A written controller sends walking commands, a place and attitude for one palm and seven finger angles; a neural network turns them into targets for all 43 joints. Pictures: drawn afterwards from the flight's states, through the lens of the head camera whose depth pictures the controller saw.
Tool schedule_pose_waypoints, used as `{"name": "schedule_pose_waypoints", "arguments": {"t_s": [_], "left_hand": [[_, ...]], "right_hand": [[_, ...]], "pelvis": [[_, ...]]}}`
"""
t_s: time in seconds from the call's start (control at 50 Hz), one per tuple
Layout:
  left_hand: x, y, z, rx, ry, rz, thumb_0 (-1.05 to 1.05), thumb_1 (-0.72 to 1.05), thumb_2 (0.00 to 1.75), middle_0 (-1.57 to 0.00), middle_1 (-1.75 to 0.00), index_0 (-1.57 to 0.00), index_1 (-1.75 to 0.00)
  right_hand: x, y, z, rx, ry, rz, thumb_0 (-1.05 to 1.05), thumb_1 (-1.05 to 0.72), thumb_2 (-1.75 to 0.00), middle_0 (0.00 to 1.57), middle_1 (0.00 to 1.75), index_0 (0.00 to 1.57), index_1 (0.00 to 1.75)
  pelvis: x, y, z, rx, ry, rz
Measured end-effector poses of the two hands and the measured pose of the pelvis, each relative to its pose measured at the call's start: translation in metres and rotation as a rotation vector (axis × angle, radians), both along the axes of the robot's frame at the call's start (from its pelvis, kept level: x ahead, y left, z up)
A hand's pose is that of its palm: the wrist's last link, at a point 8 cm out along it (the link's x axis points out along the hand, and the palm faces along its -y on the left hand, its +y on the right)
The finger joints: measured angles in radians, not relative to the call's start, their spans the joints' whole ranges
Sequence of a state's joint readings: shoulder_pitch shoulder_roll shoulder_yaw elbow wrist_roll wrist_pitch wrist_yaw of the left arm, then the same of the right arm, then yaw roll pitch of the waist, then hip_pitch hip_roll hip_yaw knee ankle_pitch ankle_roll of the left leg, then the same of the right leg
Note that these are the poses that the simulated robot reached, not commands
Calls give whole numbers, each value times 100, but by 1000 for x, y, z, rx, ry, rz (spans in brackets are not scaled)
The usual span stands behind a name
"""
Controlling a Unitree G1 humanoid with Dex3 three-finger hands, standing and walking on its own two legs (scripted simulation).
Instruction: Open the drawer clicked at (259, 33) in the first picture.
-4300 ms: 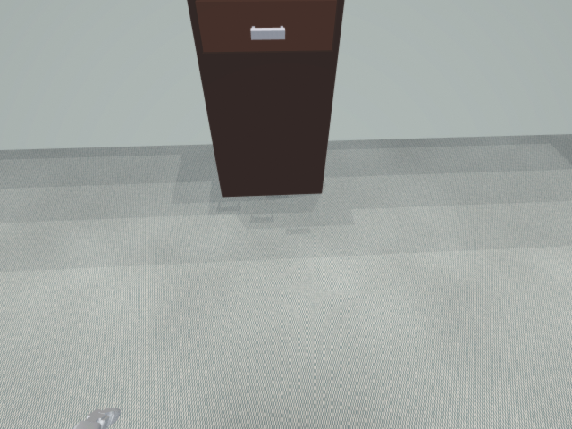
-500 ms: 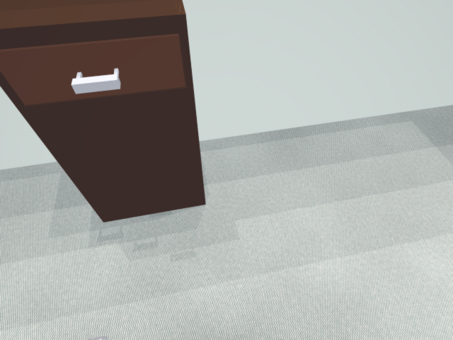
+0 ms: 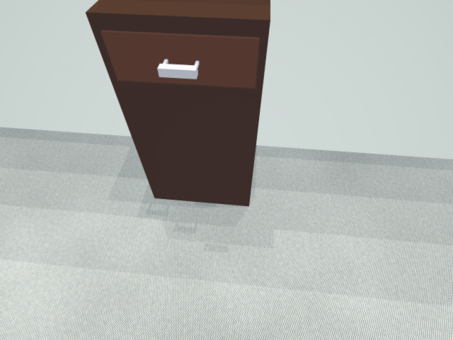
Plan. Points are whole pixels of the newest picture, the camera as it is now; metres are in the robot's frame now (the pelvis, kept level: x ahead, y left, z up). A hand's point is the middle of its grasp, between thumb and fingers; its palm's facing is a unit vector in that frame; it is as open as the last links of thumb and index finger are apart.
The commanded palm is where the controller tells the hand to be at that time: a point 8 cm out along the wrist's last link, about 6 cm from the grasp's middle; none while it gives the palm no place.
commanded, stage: take the last steps up to it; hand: left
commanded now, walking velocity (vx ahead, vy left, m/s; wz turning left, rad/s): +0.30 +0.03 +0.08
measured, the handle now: (179, 67) +0.82 +0.23 +0.03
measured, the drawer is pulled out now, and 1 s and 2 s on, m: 0.00 0.00 0.00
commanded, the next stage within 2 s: come to a stop and stand still in 0.86 s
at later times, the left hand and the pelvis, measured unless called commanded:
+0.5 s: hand (158, 305) +0.21 +0.18 -0.18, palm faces +0.00 -0.98 -0.22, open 7.4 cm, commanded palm none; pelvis +0.12 -0.01 -0.02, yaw +0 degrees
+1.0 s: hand (176, 306) +0.21 +0.14 -0.17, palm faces +0.16 -0.98 -0.15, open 7.4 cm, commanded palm none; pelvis +0.26 -0.02 +0.00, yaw +3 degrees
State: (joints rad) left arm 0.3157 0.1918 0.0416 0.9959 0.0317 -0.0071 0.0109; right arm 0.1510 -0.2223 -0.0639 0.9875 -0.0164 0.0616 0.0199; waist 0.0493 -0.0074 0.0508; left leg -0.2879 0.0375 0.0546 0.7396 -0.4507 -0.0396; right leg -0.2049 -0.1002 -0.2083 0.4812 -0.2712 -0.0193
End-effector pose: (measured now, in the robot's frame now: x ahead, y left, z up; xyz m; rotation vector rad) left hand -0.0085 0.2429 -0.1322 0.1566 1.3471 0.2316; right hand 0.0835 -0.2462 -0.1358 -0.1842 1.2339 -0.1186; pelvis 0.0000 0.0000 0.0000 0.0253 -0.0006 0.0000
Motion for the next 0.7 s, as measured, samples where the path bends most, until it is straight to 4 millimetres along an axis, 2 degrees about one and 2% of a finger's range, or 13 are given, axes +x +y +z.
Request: {"name": "schedule_pose_waypoints", "arguments": {"t_s": [0.06,0.1,0.14,0.18,0.24,0.32,0.42,0.5,0.54,0.58,0.64,0.7], "left_hand": [[-28,15,-12,-21,70,52,1,90,90,-21,-30,-20,-29],[-39,23,-19,-32,120,69,1,90,90,-20,-30,-20,-29],[-39,28,-19,-40,150,62,1,90,90,-20,-30,-20,-29],[-28,30,-17,-49,148,54,1,91,90,-20,-30,-20,-29],[2,31,-14,-58,100,38,1,91,90,-20,-30,-20,-29],[56,25,-12,-57,21,10,1,91,90,-20,-30,-20,-29],[139,6,-11,-48,-64,-60,1,91,90,-20,-30,-20,-29],[207,-16,-14,-22,-151,-118,1,91,90,-20,-30,-20,-29],[230,-26,-13,-10,-201,-121,1,91,90,-20,-30,-20,-29],[240,-34,-8,-8,-224,-103,1,90,90,-20,-30,-20,-29],[241,-44,0,-7,-199,-74,1,91,90,-20,-30,-20,-29],[238,-43,7,17,-161,-48,0,94,90,-21,-30,-20,-29]], "right_hand": [[16,19,2,-14,-46,41,1,-91,-90,20,30,20,30],[20,30,2,-21,-68,47,0,-90,-90,20,30,20,30],[16,39,5,-19,-65,39,0,-90,-90,20,30,20,30],[6,44,6,-22,-43,14,0,-91,-90,20,30,20,30],[-13,43,4,-29,25,-15,0,-93,-90,20,30,20,30],[-39,42,-2,-15,140,-54,0,-92,-90,20,30,20,30],[-62,36,-13,22,270,-120,0,-91,-90,20,30,20,30],[-64,24,-31,59,357,-164,0,-91,-90,20,30,20,30],[-54,16,-36,73,381,-165,0,-91,-90,20,30,20,30],[-32,7,-35,76,365,-154,1,-91,-90,20,30,20,30],[17,-6,-30,68,283,-132,1,-91,-90,20,30,20,30],[70,-15,-24,64,181,-110,1,-91,-90,20,30,20,30]], "pelvis": [[6,13,-6,-24,6,16],[9,20,-10,-23,-2,21],[16,24,-7,-22,-13,15],[24,27,-3,-26,-20,20],[36,30,0,-23,-27,29],[56,26,0,-11,-29,27],[88,11,-7,2,-28,14],[121,-9,-22,4,-29,3],[132,-19,-26,-4,-38,14],[143,-26,-22,-3,-49,23],[159,-33,-12,0,-49,25],[175,-37,-3,-2,-40,29]]}}
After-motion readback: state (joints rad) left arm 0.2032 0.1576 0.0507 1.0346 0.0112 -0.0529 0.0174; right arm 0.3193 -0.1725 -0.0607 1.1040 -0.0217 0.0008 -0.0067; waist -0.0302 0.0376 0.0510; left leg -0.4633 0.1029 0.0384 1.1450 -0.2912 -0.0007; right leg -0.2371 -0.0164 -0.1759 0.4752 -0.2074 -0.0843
